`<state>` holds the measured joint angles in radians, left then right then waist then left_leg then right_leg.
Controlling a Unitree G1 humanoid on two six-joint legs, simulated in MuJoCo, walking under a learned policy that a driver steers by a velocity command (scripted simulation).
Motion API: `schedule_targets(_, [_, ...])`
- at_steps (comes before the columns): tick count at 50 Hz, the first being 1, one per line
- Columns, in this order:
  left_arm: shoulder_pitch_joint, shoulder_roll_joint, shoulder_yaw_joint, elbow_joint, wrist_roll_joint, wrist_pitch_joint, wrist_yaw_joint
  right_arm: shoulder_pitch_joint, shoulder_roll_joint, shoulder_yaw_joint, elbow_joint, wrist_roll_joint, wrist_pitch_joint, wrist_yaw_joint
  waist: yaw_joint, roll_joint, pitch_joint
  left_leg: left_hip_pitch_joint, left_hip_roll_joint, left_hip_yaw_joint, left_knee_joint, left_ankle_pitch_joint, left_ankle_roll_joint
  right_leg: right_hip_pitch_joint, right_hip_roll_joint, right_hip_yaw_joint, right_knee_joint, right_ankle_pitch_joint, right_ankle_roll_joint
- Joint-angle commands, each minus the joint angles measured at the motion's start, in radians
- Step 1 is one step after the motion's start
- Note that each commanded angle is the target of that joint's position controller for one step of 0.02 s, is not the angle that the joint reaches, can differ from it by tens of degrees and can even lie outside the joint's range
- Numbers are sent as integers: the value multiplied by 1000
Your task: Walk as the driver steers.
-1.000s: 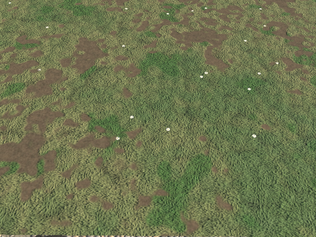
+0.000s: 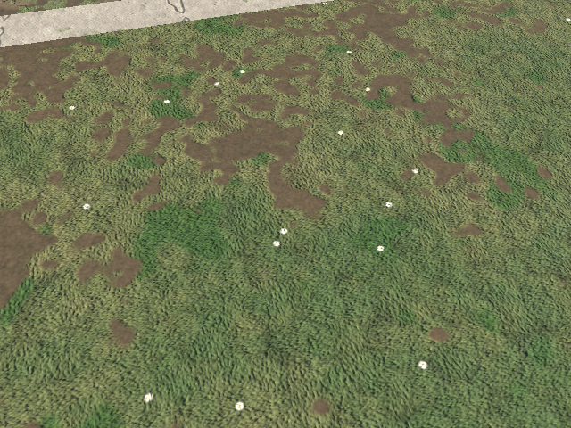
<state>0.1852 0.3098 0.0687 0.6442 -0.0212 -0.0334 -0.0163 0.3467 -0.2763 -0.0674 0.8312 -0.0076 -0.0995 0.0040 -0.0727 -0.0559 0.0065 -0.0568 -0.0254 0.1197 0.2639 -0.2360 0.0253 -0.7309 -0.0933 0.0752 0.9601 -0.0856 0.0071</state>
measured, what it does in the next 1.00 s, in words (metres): walks ahead: right foot, then left foot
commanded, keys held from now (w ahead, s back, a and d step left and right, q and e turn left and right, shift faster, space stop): w+e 0.20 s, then w+q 0.68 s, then q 0.12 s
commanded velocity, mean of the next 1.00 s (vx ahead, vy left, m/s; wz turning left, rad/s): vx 0.49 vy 0.00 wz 0.09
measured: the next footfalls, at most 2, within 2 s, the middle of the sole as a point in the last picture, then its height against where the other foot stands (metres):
right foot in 0.20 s outside the picture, level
left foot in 0.80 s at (259, 385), level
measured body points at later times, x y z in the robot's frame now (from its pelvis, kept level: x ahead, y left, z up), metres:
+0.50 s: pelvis +0.26 -0.09 +0.00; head +0.28 -0.10 +0.45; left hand +0.39 +0.17 -0.10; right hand +0.35 -0.38 -0.11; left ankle +0.40 +0.09 -0.66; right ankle +0.23 -0.15 -0.74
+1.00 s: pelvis +0.54 -0.03 +0.00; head +0.59 -0.02 +0.44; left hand +0.67 +0.25 -0.10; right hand +0.69 -0.30 -0.11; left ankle +0.56 +0.03 -0.74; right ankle +0.59 -0.21 -0.66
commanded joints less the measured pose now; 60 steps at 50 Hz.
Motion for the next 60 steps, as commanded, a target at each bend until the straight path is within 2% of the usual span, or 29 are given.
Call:
schedule_targets(1, [-86,-3,-13,-91,2,-18,-22,-72,-156,-28,-62,7,-12,-6,8,111,42,-6,262,-81,-89,347,143,4,-7,-33,-152,130,-12])
schedule_targets(5, [-186,5,-13,-148,-7,-17,-47,-22,-194,-35,-29,26,8,-7,-14,117,75,91,302,-38,-57,374,118,15,9,-87,-271,56,-52])
schedule_targets(7, [-176,28,-3,-164,-4,-14,-53,-25,-217,-41,-26,31,21,-10,13,137,54,126,309,3,26,600,96,92,51,-135,-306,-46,-89])
schedule_targets(8, [-136,49,8,-161,1,-10,-51,-26,-235,-47,-27,33,27,-15,43,158,16,134,306,25,111,783,86,175,91,-167,-311,-99,-110])
schedule_targets(9, [-26,84,29,-138,2,-6,-47,-33,-247,-50,-30,34,35,-20,111,158,-48,117,287,54,270,916,69,326,138,-192,-351,-100,-140])
schedule_targets(10, [148,141,63,-92,0,-1,-33,-28,-227,-42,-37,33,36,-26,198,123,-139,-9,249,76,500,876,37,596,167,-172,-404,-37,-180])
schedule_targets(11, [261,222,81,-69,-1,7,-7,29,-123,-4,-58,-12,25,-19,196,-97,-243,-327,184,71,834,212,2,932,-70,159,-396,62,-253])
schedule_targets(12, [231,252,69,-95,1,-7,-12,100,-70,25,-86,0,-9,3,126,-246,-421,-638,12,-103,1120,-353,-26,1161,-291,721,-590,-139,-439])
schedule_targets(13, [250,156,47,-81,13,-16,-22,-6,-184,-6,-76,45,-27,15,198,-61,-383,-717,72,-213,1166,-282,-10,1103,-277,648,-644,-179,-373])
schedule_targets(14, [201,135,36,-74,17,-24,-22,-85,-178,-4,-106,66,-31,17,180,-41,-229,-738,107,-189,1124,-207,4,952,-246,478,-642,-98,-329])
schedule_targets(15, [131,109,25,-70,15,-32,-24,-103,-154,1,-98,51,-25,7,132,48,-142,-689,155,-184,1046,-132,1,788,-201,348,-649,19,-290])
schedule_targets(17, [53,64,11,-67,27,-49,-24,-52,-145,-5,-71,36,5,3,65,5,-89,-567,198,-198,958,-47,-10,611,-138,201,-706,113,-261])
schedule_targets(20, [50,69,16,-25,32,-79,-22,-24,-104,-4,-48,33,41,-4,41,8,-49,-557,188,-201,903,42,-32,541,-121,79,-779,198,-256])
schedule_targets(27, [85,75,20,45,36,-80,9,-173,-69,-4,-84,31,33,10,96,5,32,-662,123,-230,567,363,-35,642,-99,-113,-831,207,-179])
schedule_targets(33, [157,101,32,113,21,-51,24,-321,-33,15,-168,27,28,49,159,23,97,-751,110,-143,394,290,5,841,-170,-176,-782,316,-170])
schedule_targets(35, [148,118,37,120,15,-34,31,-334,-37,14,-199,28,27,63,145,10,86,-724,87,-95,367,193,31,881,-183,-200,-716,471,-157])
schedule_targets(37, [124,151,44,113,12,-21,43,-280,-66,-1,-210,29,33,68,101,-37,16,-578,20,-23,370,92,71,884,-177,-233,-586,812,-132])
schedule_targets(39, [92,167,44,106,6,-11,54,-48,-147,-45,-169,31,39,56,-35,-36,-118,-233,-54,-7,303,111,134,781,-134,-268,-260,916,-91])
schedule_targets(40, [99,138,30,90,15,-22,56,105,-228,-76,-142,29,48,34,-104,65,-212,73,56,-206,258,147,195,548,-82,-267,41,596,-50])
schedule_targets(41, [221,-19,-19,48,45,-54,29,88,-315,-86,-149,31,40,28,30,319,-304,425,318,-772,204,39,393,82,142,-164,400,-457,11])
schedule_targets(42, [118,60,-11,42,15,-95,10,128,-230,-64,-163,27,32,28,-55,203,-406,484,351,-936,82,-43,405,-29,139,45,489,-498,-11])
schedule_targets(43, [20,103,0,5,-20,-113,1,88,-186,-52,-163,21,27,27,-61,154,-257,383,321,-781,56,8,349,-92,88,48,449,-401,-33])
schedule_targets(44, [-3,92,-5,-4,-9,-122,6,14,-164,-45,-176,28,26,27,-11,61,-158,222,279,-661,49,97,312,-64,43,33,349,-316,-39])
schedule_targets(45, [-17,99,3,1,18,-118,14,-64,-138,-35,-198,25,29,26,31,33,-81,76,243,-573,39,288,290,-8,21,15,275,-286,-24])
schedule_targets(46, [7,110,11,0,29,-105,17,-102,-124,-28,-219,11,30,21,68,55,-64,-20,222,-514,28,453,287,66,6,17,251,-272,-8])
schedule_targets(50, [30,57,-1,1,43,-59,34,-121,-169,-40,-209,11,37,-3,105,83,-50,-202,140,-349,39,797,259,155,42,-39,40,-191,63])
schedule_targets(53, [-46,32,-13,-11,40,-49,36,-101,-177,-44,-193,29,68,-25,75,136,-99,-234,71,-297,93,741,188,238,102,-55,-174,1,79])
schedule_targets(57, [-157,52,-8,-38,26,-47,20,-65,-170,-44,-182,33,104,-44,30,169,-117,-164,88,-407,162,532,143,265,145,-20,-369,83,71])
schedule_targets(60, [-118,89,11,-31,32,-60,13,-104,-157,-41,-202,27,111,-50,65,192,-110,-91,105,-525,259,443,121,302,136,21,-479,46,31])
Velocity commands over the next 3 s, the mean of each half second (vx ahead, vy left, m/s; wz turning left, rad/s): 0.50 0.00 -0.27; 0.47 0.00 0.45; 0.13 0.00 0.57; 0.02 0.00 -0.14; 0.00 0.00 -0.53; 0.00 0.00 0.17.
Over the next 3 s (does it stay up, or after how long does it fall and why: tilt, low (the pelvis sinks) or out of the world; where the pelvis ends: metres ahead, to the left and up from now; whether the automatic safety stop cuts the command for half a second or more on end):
stays up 0.70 -0.03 -0.01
